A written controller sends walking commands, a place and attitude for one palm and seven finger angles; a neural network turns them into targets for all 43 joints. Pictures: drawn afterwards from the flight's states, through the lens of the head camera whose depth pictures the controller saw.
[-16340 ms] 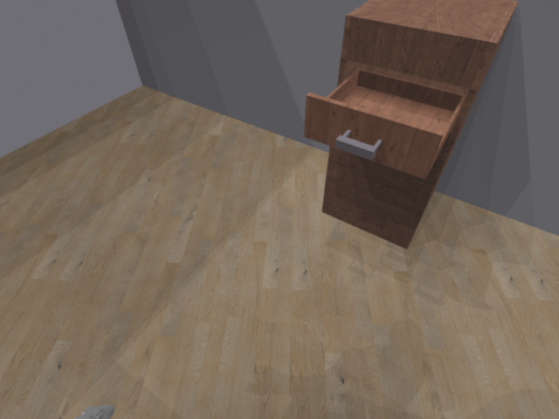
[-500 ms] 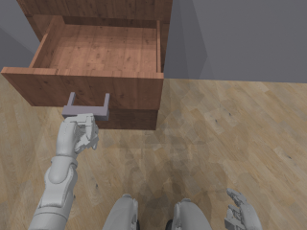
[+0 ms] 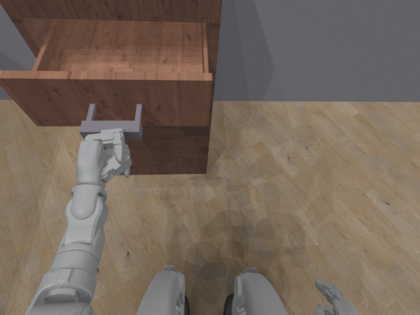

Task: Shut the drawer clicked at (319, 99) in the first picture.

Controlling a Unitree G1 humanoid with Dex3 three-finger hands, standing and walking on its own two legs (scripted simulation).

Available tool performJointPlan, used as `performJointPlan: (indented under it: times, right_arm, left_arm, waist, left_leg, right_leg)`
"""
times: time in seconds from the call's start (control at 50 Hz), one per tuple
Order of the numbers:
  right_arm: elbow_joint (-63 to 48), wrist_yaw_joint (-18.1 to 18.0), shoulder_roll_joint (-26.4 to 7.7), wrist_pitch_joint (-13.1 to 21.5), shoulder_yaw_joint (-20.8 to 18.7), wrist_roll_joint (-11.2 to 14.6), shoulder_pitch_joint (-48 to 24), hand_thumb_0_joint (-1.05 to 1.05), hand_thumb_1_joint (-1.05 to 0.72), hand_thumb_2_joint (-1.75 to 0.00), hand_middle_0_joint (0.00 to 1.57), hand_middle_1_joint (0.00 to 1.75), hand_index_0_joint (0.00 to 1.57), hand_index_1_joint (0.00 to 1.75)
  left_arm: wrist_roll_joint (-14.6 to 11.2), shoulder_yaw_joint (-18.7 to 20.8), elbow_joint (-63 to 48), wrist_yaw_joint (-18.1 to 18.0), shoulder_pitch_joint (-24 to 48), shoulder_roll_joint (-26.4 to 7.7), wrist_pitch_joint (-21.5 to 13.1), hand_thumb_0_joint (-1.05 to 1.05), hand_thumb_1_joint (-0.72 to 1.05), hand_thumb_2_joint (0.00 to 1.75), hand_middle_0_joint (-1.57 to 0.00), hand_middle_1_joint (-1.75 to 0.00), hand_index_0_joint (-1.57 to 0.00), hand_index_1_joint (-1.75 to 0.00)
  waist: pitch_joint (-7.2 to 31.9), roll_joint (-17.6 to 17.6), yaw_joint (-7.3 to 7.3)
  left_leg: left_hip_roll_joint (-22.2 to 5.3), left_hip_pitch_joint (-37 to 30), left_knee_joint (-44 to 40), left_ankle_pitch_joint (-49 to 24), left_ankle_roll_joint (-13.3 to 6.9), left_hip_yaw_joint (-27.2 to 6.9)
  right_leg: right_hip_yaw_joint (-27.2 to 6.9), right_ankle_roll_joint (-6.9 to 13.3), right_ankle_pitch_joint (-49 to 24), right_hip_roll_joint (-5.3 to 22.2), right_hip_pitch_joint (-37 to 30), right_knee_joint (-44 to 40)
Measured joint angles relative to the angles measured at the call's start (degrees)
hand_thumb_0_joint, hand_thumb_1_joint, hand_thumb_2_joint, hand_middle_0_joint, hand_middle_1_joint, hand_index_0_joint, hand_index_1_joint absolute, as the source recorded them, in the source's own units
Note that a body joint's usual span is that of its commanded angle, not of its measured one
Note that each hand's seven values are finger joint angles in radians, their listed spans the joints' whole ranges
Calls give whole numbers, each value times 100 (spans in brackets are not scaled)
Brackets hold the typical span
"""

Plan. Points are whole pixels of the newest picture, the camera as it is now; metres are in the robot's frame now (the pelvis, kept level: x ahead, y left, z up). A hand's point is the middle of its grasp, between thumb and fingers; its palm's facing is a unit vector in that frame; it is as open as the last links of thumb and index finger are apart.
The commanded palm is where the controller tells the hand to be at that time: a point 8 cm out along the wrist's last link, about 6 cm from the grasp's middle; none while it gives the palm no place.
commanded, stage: push the drawer shut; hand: left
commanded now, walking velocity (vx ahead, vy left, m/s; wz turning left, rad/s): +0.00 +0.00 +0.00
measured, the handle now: (114, 119) +0.48 +0.20 +0.03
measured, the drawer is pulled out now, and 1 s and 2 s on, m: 0.17 0.05 0.00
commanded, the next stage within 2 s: pull the fist back off the drawer in 1.74 s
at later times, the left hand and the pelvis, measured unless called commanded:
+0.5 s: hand (131, 131) +0.45 +0.17 +0.03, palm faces +0.07 -1.00 -0.05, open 3.4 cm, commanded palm +0.44 +0.21 +0.03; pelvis +0.00 +0.00 +0.00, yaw -1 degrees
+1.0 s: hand (134, 106) +0.52 +0.17 +0.03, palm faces +0.06 -1.00 -0.04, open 3.4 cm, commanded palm +0.51 +0.20 +0.03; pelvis +0.00 +0.00 -0.01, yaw -1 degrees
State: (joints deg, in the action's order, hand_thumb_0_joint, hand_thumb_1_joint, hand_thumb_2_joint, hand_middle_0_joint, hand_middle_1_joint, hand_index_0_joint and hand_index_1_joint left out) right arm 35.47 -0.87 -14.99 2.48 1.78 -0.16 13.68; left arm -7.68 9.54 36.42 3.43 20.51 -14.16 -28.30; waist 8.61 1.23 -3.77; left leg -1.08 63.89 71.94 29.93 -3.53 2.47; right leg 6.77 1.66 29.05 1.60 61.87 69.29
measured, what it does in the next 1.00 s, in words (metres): stands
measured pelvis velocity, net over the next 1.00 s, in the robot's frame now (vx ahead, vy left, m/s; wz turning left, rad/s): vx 0.00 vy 0.00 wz -0.03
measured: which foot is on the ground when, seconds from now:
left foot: down 0.00-1.00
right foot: down 0.00-1.00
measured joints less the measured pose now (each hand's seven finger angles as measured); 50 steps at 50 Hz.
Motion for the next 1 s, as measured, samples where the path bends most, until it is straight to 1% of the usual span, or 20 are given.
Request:
performJointPlan:
  times: [0.32,0.5,0.62,0.74,0.84,1.0]
  right_arm:
    - [88,34,14,-130,-13,-36,94,1,-90,-90,20,30,20,30]
    - [155,77,-1,-241,-16,-81,220,1,-90,-90,20,30,20,30]
    - [196,83,-11,-312,1,-110,252,1,-90,-90,20,30,20,30]
    - [195,83,-35,-372,46,-138,270,1,-90,-90,20,30,20,30]
    - [169,105,-55,-407,64,-156,335,1,-90,-90,20,30,20,30]
    - [166,160,-78,-466,93,-213,467,1,-90,-90,20,30,20,30]
  left_arm:
    - [43,392,1045,143,953,-247,-68,5,85,95,-140,-160,-140,-160]
    - [151,613,1645,138,1430,-367,-266,5,86,95,-140,-160,-140,-160]
    - [241,763,2089,179,1839,-537,-382,5,85,95,-140,-160,-140,-160]
    - [313,945,2469,278,2253,-796,-340,5,83,95,-140,-160,-140,-160]
    - [337,1016,2736,322,2576,-988,-256,6,84,95,-140,-160,-140,-160]
    - [436,1136,3018,270,2989,-1188,-168,6,86,95,-140,-160,-140,-160]
  waist:
    - [4,47,-135]
    - [-8,38,-226]
    - [-37,24,-317]
    - [-49,36,-438]
    - [-65,68,-525]
    - [-80,107,-648]
  left_leg:
    - [-41,113,-22,3,17,12]
    - [-59,203,11,8,25,12]
    - [-68,336,85,7,32,-19]
    - [-96,502,153,-2,32,-41]
    - [-113,614,194,-3,29,-64]
    - [-129,794,258,11,14,-80]
  right_leg:
    - [-20,12,-22,-47,127,-35]
    - [-23,24,-20,-65,224,-2]
    - [7,39,-21,-72,341,56]
    - [28,48,-48,-96,492,89]
    - [49,47,-67,-114,584,95]
    - [61,35,-78,-131,744,117]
